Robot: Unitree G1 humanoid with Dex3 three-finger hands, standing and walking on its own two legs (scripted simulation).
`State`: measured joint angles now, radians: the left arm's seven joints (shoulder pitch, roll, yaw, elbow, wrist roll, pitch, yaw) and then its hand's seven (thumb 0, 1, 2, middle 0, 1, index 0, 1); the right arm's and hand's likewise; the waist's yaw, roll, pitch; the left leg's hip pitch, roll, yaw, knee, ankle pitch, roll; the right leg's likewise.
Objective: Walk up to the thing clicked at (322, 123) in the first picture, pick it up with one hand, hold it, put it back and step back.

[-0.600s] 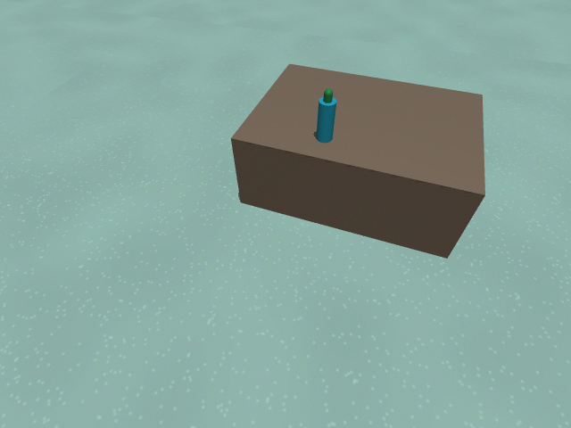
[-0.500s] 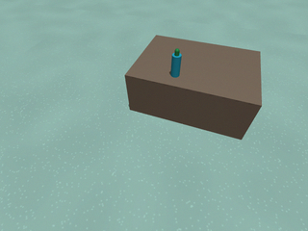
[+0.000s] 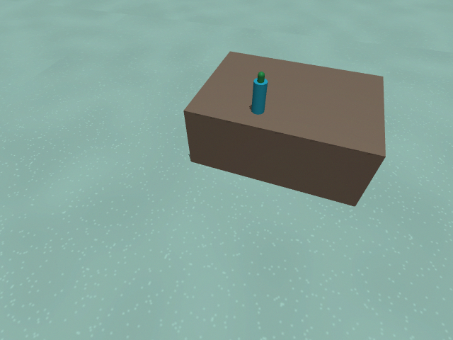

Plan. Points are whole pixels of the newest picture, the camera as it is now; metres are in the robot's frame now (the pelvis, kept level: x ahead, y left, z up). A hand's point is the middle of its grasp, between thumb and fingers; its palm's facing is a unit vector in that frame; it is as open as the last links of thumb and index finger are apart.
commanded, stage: stand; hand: left
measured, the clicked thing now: (259, 92) +1.24 -0.15 -0.28
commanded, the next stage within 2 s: walk up in 0.52 s
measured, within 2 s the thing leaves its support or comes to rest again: neither
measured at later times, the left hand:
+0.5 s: hand out of the picture +0.08 +0.25 -0.16, palm faces -0.02 -0.94 -0.34, open 7.4 cm
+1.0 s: hand (141, 329) +0.19 +0.19 -0.14, palm faces -0.15 -0.91 -0.39, open 7.4 cm
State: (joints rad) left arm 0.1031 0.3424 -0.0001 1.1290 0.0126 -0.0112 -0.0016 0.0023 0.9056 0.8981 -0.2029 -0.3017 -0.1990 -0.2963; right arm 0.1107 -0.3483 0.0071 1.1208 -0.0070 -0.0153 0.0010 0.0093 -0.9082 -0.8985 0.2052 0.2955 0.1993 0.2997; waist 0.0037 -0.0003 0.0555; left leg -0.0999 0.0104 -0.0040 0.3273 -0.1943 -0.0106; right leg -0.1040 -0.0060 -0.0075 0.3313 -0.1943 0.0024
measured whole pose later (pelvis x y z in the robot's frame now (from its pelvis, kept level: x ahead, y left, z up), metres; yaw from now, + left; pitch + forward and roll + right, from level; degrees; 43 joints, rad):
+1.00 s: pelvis +0.11 -0.08 -0.02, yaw -11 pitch -4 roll +0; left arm 0.32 0.38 0.07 0.92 0.02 -0.04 -0.06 0.00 0.90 0.90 -0.20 -0.30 -0.20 -0.30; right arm 0.23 -0.45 -0.07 0.93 -0.02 -0.03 0.06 0.01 -0.91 -0.90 0.20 0.30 0.20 0.30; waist 0.04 0.06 0.08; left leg -0.41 0.07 0.03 1.01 -0.39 0.02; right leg -0.22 0.01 -0.02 0.55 -0.27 -0.04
